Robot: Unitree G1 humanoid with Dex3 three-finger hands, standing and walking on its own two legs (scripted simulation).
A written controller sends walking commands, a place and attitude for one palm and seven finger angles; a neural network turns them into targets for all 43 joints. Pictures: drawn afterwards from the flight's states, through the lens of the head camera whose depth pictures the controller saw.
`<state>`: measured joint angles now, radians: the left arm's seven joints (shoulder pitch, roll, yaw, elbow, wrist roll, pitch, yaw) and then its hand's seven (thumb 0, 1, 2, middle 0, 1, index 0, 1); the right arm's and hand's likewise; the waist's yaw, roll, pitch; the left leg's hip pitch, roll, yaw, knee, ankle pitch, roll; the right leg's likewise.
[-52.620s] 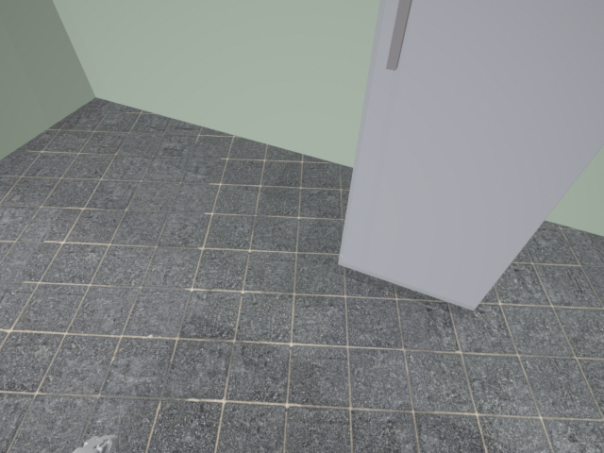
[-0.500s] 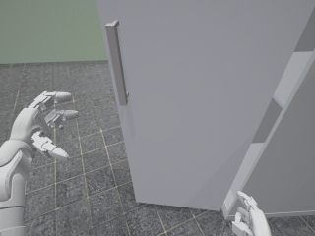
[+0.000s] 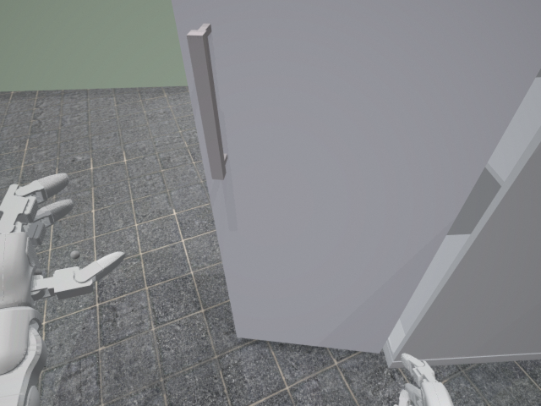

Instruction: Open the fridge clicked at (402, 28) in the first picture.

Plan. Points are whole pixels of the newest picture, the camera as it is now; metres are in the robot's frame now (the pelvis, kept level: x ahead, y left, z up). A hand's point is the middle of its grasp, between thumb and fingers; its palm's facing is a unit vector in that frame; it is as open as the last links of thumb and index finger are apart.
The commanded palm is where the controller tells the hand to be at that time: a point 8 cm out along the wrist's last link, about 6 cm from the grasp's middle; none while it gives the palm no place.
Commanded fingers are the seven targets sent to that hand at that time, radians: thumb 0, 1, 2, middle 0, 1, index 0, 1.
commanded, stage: draw the hand back to the body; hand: left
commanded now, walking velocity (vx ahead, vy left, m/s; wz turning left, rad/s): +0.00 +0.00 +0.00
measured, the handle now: (213, 109) +0.47 +0.16 +0.23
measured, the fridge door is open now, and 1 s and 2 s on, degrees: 80 80 80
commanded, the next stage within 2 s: step back with the hand held close in 0.66 s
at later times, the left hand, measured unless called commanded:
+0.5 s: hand (56, 287) +0.19 +0.27 +0.15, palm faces +0.51 -0.79 -0.35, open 7.6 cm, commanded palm +0.14 +0.30 +0.17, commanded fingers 0.00 0.90 0.90 -0.20 -0.30 -0.20 -0.30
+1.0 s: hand (69, 284) +0.19 +0.26 +0.15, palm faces +0.40 -0.81 -0.43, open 7.4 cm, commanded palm +0.13 +0.30 +0.17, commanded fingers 0.00 0.90 0.90 -0.20 -0.30 -0.20 -0.30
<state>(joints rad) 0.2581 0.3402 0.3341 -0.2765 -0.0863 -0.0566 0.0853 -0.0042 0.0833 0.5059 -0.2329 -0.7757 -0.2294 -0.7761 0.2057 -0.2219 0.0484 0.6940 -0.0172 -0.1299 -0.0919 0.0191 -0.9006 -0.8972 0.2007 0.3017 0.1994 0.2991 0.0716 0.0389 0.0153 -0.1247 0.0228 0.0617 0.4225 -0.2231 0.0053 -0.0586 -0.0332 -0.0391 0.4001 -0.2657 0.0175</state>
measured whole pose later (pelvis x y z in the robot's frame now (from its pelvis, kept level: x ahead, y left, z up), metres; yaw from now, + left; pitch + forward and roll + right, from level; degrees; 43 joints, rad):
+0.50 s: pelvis +0.00 -0.01 +0.00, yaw +1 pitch -5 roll +0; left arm 0.41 0.33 0.35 -0.35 -0.08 -0.05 0.10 0.01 0.85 0.88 -0.21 -0.33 -0.21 -0.33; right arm 0.18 -0.22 0.03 0.66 -0.02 -0.11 -0.10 0.02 -0.90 -0.90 0.20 0.30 0.20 0.30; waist 0.09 0.04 0.02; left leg -0.10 0.03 0.05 0.41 -0.22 0.00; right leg -0.02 -0.03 -0.06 0.37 -0.26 0.01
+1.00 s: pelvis -0.01 +0.00 +0.00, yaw +0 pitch -1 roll -1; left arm 0.48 0.38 0.37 -0.42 -0.06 -0.12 0.10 0.02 0.89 0.90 -0.21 -0.30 -0.20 -0.30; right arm 0.17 -0.24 0.01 0.59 -0.01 -0.02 -0.09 0.02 -0.90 -0.90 0.20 0.30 0.20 0.30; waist 0.02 0.04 0.00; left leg -0.24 0.04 0.05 0.48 -0.22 0.01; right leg -0.16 -0.02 -0.05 0.42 -0.25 0.02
